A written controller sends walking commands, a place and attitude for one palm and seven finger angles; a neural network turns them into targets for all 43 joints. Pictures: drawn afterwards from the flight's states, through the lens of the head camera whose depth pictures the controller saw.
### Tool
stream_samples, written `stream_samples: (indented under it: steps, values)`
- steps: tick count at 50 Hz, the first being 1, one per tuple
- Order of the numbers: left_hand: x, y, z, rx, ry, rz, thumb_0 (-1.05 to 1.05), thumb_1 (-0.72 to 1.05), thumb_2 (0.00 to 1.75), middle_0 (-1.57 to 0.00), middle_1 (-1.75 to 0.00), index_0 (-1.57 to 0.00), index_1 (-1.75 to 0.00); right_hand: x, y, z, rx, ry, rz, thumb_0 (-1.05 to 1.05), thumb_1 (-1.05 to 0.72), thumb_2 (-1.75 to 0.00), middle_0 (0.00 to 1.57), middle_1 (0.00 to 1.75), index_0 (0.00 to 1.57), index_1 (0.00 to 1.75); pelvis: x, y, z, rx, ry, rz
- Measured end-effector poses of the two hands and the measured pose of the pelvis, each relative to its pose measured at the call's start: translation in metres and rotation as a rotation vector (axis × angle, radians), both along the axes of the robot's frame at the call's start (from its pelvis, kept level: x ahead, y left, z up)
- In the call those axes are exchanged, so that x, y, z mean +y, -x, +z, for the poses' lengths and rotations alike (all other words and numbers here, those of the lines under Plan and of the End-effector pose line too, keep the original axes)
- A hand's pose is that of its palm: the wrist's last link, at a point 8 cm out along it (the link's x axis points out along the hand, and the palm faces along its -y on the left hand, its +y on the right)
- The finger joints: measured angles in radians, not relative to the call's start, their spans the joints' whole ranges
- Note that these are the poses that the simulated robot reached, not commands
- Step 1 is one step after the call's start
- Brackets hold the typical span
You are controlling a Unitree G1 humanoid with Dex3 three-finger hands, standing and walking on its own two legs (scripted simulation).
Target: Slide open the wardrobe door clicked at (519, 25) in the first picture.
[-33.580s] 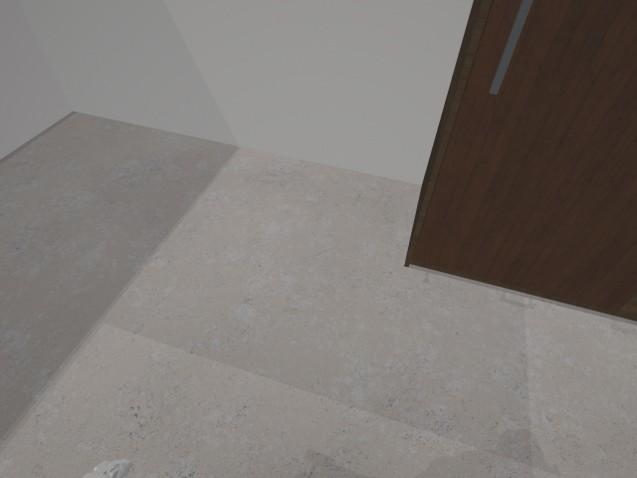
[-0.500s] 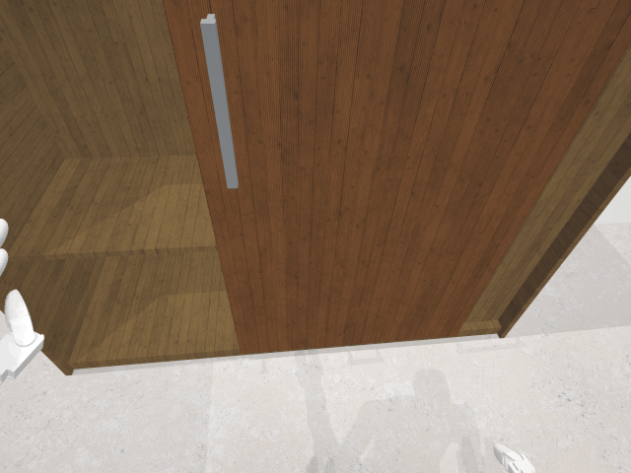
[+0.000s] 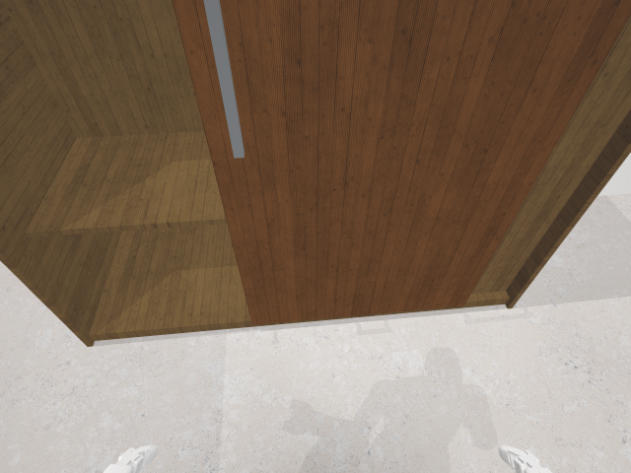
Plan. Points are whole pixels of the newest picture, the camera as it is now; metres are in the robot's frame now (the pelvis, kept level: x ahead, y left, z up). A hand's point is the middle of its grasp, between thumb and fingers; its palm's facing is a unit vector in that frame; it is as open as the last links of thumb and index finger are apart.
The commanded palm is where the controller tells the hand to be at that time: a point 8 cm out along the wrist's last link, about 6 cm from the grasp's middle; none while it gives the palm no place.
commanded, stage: let the arm hang, fingers relaxed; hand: left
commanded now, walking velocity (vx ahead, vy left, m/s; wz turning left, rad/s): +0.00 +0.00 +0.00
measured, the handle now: (227, 79) +0.66 +0.18 +0.17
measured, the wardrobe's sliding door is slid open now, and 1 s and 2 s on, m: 0.54 0.54 0.54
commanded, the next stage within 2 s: look to check the result in 0.84 s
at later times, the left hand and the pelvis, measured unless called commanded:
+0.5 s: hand out of the picture +0.00 +0.23 -0.15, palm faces +0.02 -0.95 -0.32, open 7.4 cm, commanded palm none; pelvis +0.00 +0.00 +0.01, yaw +1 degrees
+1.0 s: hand out of the picture +0.12 +0.20 -0.14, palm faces -0.03 -0.96 -0.28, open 7.4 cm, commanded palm none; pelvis +0.03 -0.02 +0.02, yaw -1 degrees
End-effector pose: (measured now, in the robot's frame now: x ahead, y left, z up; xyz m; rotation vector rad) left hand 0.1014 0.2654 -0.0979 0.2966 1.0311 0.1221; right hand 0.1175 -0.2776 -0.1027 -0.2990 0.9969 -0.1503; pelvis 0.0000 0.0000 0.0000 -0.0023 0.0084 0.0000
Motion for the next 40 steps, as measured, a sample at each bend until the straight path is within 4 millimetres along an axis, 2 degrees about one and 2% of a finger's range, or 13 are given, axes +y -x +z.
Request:
stream_samples:
  steps: [3,7,11,13,16,21,27,34,40]
  values:
    - [-0.025,0.055,-0.035,0.195,0.094,0.035,0.01,0.9,0.9,-0.2,-0.3,-0.2,-0.3,-0.01,0.039,-0.001,0.132,0.045,-0.04,0.0,-0.91,-0.9,0.2,0.3,0.21,0.3,-0.002,0.003,0.0,-0.016,0.01,0.007]
    - [-0.047,0.107,-0.054,0.37,0.178,0.073,0.01,0.9,0.9,-0.2,-0.3,-0.2,-0.3,-0.012,0.088,0.0,0.287,0.075,-0.087,0.0,-0.91,-0.9,0.2,0.3,0.2,0.3,-0.002,0.006,0.003,-0.02,0.022,0.011]
    - [-0.048,0.134,-0.051,0.439,0.187,0.131,0.01,0.9,0.9,-0.2,-0.3,-0.21,-0.3,-0.004,0.118,-0.003,0.397,0.062,-0.101,0.0,-0.91,-0.9,0.2,0.3,0.2,0.3,-0.002,0.008,0.007,-0.009,0.025,0.019]
    - [-0.041,0.142,-0.046,0.452,0.165,0.155,0.01,0.9,0.9,-0.2,-0.3,-0.21,-0.3,0.002,0.125,-0.006,0.423,0.041,-0.105,0.01,-0.91,-0.9,0.2,0.3,0.2,0.3,-0.002,0.008,0.009,-0.005,0.023,0.022]
    - [-0.027,0.145,-0.038,0.457,0.115,0.179,0.01,0.9,0.9,-0.2,-0.3,-0.21,-0.3,0.011,0.124,-0.014,0.424,0.002,-0.109,0.01,-0.91,-0.9,0.2,0.3,0.2,0.3,-0.002,0.006,0.011,-0.005,0.02,0.022]
    - [-0.001,0.129,-0.024,0.422,0.026,0.187,0.01,0.9,0.9,-0.2,-0.3,-0.2,-0.3,0.023,0.104,-0.025,0.369,-0.059,-0.106,0.0,-0.91,-0.9,0.2,0.3,0.21,0.3,-0.003,0.001,0.012,-0.013,0.016,0.016]
    - [0.016,0.084,-0.011,0.322,-0.036,0.163,0.01,0.91,0.9,-0.2,-0.3,-0.2,-0.3,0.025,0.069,-0.028,0.295,-0.088,-0.085,0.0,-0.91,-0.9,0.2,0.3,0.21,0.3,-0.004,-0.007,0.014,-0.016,0.007,0.008]
    - [0.009,0.028,-0.004,0.203,-0.035,0.12,0.0,0.91,0.9,-0.2,-0.3,-0.2,-0.3,0.009,0.032,-0.021,0.231,-0.063,-0.067,0.0,-0.91,-0.9,0.2,0.3,0.21,0.3,-0.008,-0.017,0.016,-0.017,-0.005,0.003]
    - [-0.005,-0.003,-0.004,0.154,-0.01,0.085,0.0,0.9,0.9,-0.2,-0.3,-0.2,-0.3,-0.012,0.012,-0.01,0.197,-0.021,-0.072,0.0,-0.91,-0.9,0.2,0.3,0.21,0.3,-0.013,-0.024,0.018,-0.017,-0.01,-0.001]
